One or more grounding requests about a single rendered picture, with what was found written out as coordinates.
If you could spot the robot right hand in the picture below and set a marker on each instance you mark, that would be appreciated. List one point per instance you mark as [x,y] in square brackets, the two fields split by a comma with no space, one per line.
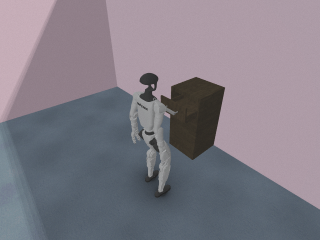
[163,157]

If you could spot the cabinet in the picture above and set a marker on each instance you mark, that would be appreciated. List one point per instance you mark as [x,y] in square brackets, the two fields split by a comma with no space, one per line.
[198,135]

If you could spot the robot left hand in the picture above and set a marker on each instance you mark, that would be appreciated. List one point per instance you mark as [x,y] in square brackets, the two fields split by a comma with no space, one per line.
[133,134]

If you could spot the right robot forearm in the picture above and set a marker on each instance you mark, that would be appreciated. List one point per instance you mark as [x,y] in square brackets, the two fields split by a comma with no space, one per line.
[160,141]

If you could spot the humanoid robot head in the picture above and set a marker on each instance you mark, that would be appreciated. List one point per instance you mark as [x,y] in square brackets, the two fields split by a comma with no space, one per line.
[149,79]

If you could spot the robot right upper arm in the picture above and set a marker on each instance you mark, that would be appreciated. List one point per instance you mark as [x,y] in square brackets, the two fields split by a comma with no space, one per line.
[159,109]

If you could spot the robot left upper arm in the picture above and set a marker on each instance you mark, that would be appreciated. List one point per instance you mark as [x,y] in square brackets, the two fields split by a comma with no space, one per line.
[133,111]

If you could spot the robot left thigh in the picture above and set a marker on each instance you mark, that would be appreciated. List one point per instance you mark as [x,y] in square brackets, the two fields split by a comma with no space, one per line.
[152,152]

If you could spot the handle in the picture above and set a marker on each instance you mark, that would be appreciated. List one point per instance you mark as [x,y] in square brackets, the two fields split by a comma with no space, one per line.
[170,111]

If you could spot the left robot forearm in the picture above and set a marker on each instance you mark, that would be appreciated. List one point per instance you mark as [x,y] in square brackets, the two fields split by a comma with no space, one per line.
[134,124]

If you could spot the drawer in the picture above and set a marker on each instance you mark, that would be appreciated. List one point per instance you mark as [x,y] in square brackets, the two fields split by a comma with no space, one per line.
[187,108]

